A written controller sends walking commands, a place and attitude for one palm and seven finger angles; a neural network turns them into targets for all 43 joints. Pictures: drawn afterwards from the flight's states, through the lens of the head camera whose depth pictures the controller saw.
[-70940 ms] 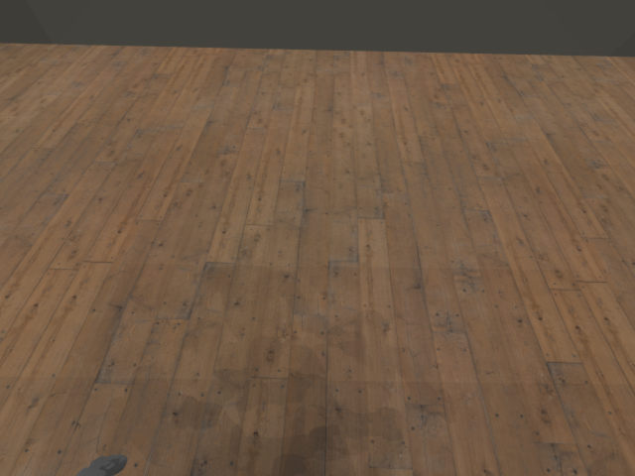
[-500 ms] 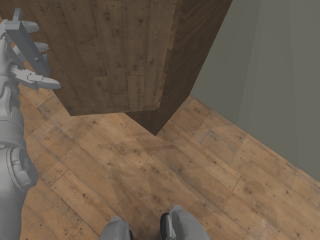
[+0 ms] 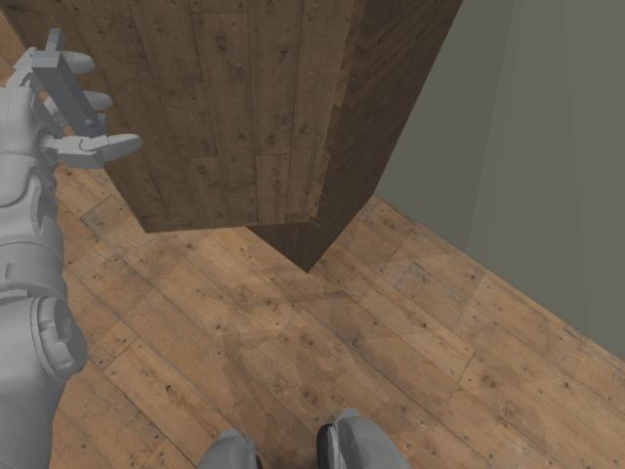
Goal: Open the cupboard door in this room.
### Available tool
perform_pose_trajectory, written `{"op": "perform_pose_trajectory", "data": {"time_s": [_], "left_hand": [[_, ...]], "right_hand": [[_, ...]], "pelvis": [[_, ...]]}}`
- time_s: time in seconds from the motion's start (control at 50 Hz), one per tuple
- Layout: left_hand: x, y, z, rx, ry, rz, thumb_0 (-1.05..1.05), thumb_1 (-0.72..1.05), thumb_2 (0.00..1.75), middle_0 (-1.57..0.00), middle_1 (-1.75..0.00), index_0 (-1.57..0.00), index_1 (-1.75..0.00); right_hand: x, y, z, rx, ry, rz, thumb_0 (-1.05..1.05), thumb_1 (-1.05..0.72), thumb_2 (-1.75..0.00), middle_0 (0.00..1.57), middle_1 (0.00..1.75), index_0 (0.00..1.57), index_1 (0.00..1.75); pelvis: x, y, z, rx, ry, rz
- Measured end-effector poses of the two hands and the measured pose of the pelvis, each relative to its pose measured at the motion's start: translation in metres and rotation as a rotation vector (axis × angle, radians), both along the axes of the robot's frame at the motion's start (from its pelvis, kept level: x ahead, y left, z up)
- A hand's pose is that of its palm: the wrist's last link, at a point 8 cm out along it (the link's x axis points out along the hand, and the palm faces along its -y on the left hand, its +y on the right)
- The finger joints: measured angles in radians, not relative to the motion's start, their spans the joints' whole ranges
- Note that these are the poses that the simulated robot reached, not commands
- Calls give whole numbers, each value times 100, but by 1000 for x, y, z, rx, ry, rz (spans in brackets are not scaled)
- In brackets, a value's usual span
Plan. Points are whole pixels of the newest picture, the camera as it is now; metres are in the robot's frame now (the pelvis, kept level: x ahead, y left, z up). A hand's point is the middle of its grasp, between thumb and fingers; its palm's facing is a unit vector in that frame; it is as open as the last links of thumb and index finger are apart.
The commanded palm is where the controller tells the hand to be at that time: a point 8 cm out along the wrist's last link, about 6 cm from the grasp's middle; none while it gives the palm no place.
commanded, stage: close the thumb around the handle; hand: left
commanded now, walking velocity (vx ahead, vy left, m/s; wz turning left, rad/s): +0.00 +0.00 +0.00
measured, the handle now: (79, 97) +0.57 +0.24 +0.07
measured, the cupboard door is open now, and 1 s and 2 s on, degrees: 45 59 92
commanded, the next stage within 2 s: pull the door open along its arc in 0.40 s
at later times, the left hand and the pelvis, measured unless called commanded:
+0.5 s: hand (87, 124) +0.51 +0.22 +0.09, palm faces +0.03 -1.00 -0.01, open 6.0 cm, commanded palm +0.49 +0.26 +0.07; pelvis -0.01 -0.01 +0.00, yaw +1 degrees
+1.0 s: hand (101, 183) +0.43 +0.20 +0.09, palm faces +0.01 -1.00 +0.00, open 6.4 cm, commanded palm +0.36 +0.26 +0.07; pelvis +0.02 +0.00 +0.02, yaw -1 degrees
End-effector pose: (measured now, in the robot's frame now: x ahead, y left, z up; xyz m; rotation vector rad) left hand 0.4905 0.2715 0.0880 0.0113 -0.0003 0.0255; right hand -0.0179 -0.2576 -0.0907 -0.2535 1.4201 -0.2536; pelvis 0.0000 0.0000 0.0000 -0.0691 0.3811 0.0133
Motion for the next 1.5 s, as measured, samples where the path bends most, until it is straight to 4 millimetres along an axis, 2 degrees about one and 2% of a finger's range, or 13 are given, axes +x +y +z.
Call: {"op": "perform_pose_trajectory", "data": {"time_s": [0.3,0.6,0.76,0.86,0.98,1.14,1.24,1.36,1.5], "left_hand": [[-3,2,0,3,8,9,1,67,80,-37,-131,-37,-132],[-2,1,0,2,8,8,1,68,80,-36,-133,-35,-134],[-15,-2,-1,1,1,8,1,70,76,-34,-133,-33,-135],[-35,-6,-2,1,-12,-9,1,70,74,-33,-133,-31,-134],[-73,-18,-3,-7,-25,-31,0,68,72,-33,-132,-30,-132],[-127,-56,-5,-59,-54,217,0,66,76,-32,-132,-32,-125],[-151,-80,-3,-50,-45,366,0,66,78,-32,-131,-33,-124],[-174,-103,-1,-18,-29,435,0,67,78,-32,-130,-31,-127],[-196,-124,0,-10,-14,419,0,66,76,-31,-131,-30,-130]], "right_hand": [[2,-7,-3,-11,-19,20,1,-90,-89,20,30,20,30],[-7,-11,-1,-21,-3,13,1,-90,-89,20,30,20,30],[0,-7,2,6,-35,-17,1,-90,-89,20,30,20,30],[21,-5,4,27,-95,-22,1,-90,-89,20,30,20,30],[67,-3,9,57,-229,11,1,-90,-89,20,30,20,30],[144,10,10,120,-419,131,1,-90,-90,20,30,20,30],[179,21,12,153,-481,206,1,-90,-90,20,30,20,30],[196,27,16,172,-511,250,1,-90,-89,20,30,20,30],[193,16,16,164,-498,257,1,-90,-89,20,30,20,30]], "pelvis": [[-6,-3,-2,4,-3,5],[-9,-6,-3,5,6,3],[-1,-6,3,13,-13,-21],[6,-5,9,19,-33,-29],[14,-3,15,27,-64,-34],[15,-5,18,42,-104,-20],[14,-12,18,54,-134,-2],[15,-23,21,63,-166,19],[17,-35,24,70,-195,32]]}}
